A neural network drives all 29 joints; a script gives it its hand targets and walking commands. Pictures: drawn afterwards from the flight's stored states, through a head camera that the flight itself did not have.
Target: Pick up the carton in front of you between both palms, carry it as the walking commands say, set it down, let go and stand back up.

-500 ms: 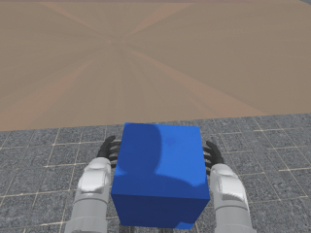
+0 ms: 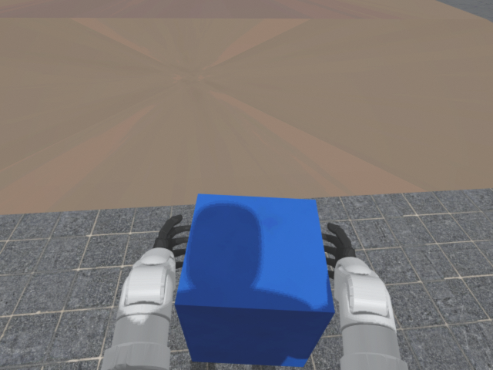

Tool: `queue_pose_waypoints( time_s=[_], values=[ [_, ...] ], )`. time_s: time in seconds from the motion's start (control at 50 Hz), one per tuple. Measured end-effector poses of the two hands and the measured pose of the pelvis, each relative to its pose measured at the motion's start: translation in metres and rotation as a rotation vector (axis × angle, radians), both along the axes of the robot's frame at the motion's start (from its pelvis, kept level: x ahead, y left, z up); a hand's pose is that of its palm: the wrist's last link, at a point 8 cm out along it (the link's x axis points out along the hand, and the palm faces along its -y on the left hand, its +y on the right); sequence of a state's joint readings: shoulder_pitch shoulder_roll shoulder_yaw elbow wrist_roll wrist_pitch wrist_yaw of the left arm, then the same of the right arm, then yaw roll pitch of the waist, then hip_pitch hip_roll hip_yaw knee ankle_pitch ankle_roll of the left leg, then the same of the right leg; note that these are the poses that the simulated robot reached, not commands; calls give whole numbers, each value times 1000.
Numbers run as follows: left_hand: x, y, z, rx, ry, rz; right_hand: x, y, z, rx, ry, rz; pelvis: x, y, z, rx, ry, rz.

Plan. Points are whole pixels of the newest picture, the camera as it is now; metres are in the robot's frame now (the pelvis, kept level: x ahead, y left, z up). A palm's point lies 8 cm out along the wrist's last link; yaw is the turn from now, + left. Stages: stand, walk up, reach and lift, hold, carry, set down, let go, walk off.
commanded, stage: hold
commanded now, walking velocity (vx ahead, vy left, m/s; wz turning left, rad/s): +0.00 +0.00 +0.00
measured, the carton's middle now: (252, 283) +0.29 +0.00 -0.03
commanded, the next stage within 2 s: carry in 0.84 s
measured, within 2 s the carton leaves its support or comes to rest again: neither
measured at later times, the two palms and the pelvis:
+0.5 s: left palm (163, 253) +0.29 +0.15 +0.05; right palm (342, 260) +0.30 -0.14 +0.05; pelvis +0.01 +0.00 +0.00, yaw +0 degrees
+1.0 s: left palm (162, 248) +0.29 +0.15 +0.06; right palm (343, 257) +0.29 -0.14 +0.06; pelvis +0.01 +0.00 +0.00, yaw +0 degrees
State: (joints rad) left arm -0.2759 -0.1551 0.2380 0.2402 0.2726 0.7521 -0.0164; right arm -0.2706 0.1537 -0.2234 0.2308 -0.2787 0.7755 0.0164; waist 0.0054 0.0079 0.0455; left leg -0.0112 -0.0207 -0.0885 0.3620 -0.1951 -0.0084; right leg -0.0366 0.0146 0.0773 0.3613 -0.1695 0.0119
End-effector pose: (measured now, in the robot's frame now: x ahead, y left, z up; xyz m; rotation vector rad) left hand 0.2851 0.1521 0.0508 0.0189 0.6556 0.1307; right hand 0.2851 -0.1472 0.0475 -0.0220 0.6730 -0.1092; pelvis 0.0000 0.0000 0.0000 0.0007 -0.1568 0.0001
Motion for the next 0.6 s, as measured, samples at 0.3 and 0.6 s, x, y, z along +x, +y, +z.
queue_pose_waypoints(
  time_s=[0.3, 0.6],
  values=[
    [7, -3, 2, -3, -11, 5, 9, -3, 3, 0, -12, -1, 2, -6, 0, -1, 12, 2],
    [9, 2, 2, 13, -9, -17, 7, 2, 3, -17, -10, 0, 12, 2, 2, -3, 20, 2]
  ],
)
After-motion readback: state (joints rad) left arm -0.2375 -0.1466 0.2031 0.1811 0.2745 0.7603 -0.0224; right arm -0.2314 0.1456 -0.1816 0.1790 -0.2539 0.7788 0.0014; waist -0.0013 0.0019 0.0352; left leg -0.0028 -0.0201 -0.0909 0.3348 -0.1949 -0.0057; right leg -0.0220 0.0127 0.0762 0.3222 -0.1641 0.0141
